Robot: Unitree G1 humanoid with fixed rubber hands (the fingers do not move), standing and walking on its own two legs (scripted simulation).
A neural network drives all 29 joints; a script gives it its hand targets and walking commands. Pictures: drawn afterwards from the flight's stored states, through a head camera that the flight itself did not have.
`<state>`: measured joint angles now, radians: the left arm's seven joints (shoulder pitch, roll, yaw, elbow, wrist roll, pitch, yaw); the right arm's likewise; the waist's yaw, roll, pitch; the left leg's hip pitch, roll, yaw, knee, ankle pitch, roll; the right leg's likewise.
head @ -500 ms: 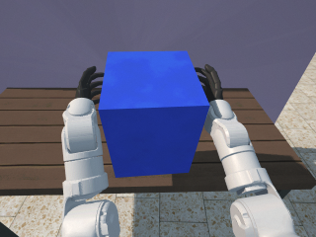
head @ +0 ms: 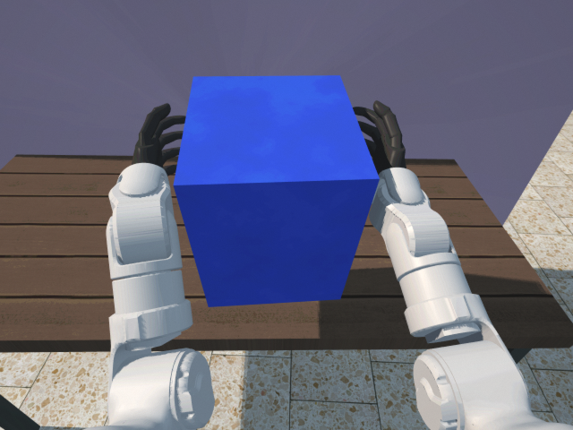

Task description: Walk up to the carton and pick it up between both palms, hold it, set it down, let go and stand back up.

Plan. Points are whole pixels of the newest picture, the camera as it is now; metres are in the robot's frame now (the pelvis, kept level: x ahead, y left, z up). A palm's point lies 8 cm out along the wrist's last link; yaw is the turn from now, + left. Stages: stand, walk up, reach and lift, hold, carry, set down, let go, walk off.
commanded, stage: hold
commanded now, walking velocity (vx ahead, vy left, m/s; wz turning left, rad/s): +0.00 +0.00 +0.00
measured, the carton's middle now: (271, 195) +0.40 +0.01 +0.17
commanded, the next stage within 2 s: none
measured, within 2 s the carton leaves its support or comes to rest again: neither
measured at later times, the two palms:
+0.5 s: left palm (157, 180) +0.36 +0.15 +0.23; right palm (395, 177) +0.35 -0.15 +0.23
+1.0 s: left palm (155, 178) +0.37 +0.15 +0.23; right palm (389, 173) +0.36 -0.14 +0.23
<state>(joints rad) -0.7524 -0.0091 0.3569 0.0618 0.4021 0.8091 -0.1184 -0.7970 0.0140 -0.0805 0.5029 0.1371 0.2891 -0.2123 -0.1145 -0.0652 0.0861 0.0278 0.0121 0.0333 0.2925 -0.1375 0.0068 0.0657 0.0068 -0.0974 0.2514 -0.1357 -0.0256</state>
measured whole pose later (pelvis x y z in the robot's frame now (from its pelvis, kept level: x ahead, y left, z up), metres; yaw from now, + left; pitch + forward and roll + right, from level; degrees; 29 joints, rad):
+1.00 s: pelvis +0.00 +0.00 +0.00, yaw +0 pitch -12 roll -1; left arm -0.73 -0.03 0.36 0.09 0.43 0.82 -0.12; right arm -0.79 0.00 -0.06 0.54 0.16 0.31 -0.21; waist -0.13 -0.07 0.09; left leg 0.05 0.01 0.04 0.30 -0.15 0.01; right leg 0.09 0.01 -0.09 0.25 -0.14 -0.02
